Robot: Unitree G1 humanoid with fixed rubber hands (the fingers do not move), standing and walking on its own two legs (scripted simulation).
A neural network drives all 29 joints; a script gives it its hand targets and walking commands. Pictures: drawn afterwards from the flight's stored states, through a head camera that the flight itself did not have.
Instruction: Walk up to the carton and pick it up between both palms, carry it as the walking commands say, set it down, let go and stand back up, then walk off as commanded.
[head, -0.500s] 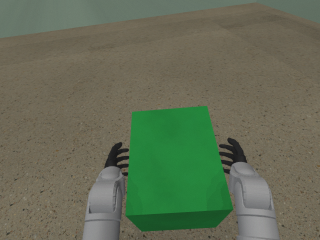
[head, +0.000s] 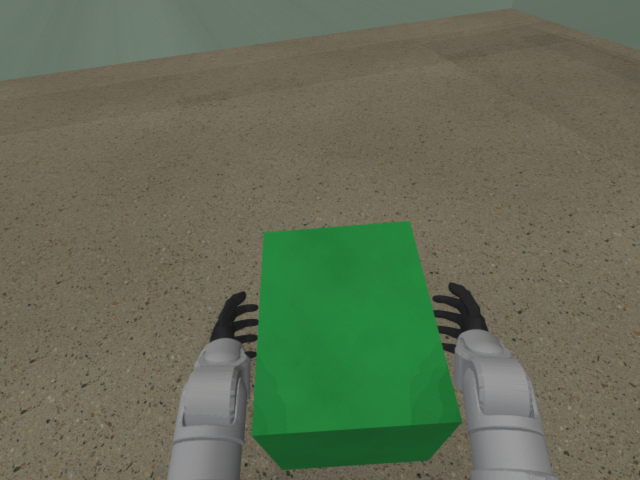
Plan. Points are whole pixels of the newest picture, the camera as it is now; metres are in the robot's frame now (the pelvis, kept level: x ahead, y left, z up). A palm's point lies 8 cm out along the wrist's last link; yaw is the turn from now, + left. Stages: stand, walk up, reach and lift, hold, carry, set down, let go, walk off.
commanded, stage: carry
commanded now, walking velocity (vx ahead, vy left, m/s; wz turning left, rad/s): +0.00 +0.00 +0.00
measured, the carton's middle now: (345, 346) +0.35 +0.01 -0.06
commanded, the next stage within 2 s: hold in 0.66 s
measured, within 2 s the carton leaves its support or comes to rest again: neither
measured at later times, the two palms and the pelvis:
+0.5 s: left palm (230, 346) +0.28 +0.15 +0.05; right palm (475, 338) +0.29 -0.15 +0.05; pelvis +0.00 +0.00 +0.00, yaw +0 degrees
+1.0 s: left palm (216, 369) +0.24 +0.16 +0.06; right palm (480, 357) +0.26 -0.15 +0.06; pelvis -0.03 +0.00 +0.00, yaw +3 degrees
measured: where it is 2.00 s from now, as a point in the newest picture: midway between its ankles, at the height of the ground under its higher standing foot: outside the picture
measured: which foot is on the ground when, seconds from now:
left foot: down 0.00-1.00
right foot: down 0.00-1.00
